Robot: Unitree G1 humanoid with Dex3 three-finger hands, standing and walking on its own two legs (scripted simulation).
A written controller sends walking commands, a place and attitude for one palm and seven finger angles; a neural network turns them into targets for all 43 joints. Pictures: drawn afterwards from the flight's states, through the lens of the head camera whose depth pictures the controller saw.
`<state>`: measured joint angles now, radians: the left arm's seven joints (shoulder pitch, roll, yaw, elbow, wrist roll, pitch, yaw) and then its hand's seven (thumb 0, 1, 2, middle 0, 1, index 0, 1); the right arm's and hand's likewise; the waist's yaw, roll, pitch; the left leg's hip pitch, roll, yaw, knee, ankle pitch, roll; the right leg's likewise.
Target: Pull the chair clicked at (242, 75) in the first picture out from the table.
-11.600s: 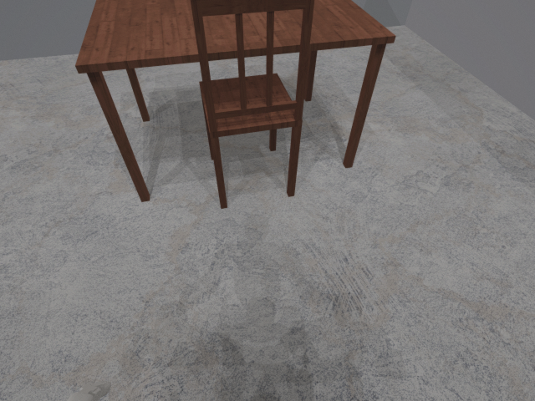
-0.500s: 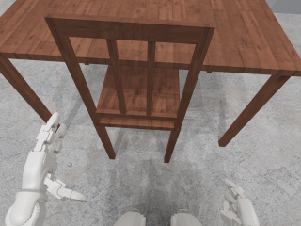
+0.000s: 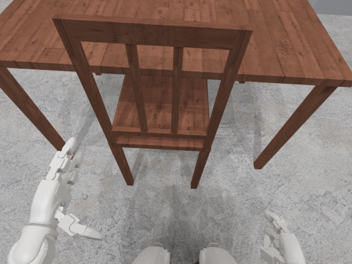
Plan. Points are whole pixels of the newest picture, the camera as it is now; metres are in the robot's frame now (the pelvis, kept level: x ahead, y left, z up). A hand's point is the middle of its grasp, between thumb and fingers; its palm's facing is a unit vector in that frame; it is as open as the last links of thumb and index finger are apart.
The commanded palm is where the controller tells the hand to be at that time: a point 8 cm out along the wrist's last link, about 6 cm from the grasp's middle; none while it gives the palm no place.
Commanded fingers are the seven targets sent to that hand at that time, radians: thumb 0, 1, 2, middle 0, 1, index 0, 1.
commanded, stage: aim the fingers beside a spindle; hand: left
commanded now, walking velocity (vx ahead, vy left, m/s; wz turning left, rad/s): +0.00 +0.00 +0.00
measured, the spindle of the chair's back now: (139, 96) +0.53 +0.14 +0.02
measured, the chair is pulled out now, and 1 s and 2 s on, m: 0.00 0.00 0.00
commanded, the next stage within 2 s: none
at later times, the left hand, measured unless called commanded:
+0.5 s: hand (106, 173) +0.29 +0.17 +0.03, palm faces +0.02 -1.00 -0.06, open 16.9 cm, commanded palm +0.27 +0.23 +0.03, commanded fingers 0.00 -0.50 0.30 -0.06 -0.08 -0.06 -0.08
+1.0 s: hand (126, 163) +0.33 +0.14 +0.01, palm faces +0.00 -1.00 -0.03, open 16.9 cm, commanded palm +0.31 +0.20 +0.01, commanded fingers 0.00 -0.50 0.30 -0.06 -0.08 -0.06 -0.08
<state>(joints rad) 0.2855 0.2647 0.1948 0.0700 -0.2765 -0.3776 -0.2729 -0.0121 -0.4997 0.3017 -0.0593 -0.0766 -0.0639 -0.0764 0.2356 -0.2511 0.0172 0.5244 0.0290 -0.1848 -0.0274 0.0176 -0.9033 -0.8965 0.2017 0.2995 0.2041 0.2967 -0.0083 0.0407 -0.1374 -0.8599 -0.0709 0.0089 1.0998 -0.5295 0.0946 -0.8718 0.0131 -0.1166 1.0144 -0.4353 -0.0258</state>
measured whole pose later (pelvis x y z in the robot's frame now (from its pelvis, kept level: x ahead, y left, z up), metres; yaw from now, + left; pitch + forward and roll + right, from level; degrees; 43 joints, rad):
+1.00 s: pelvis +0.00 -0.04 -0.02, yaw +0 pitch +21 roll -2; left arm -0.09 0.24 0.20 0.40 -0.23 -0.45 -0.22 -0.01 -0.50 0.30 -0.06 -0.08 -0.06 -0.08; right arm 0.21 -0.26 0.01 0.58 0.02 -0.15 -0.02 0.02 -0.90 -0.90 0.20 0.30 0.20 0.30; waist -0.04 0.03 -0.15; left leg -1.00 -0.04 0.01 1.19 -0.56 0.06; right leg -1.03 0.04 -0.13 1.13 -0.48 -0.08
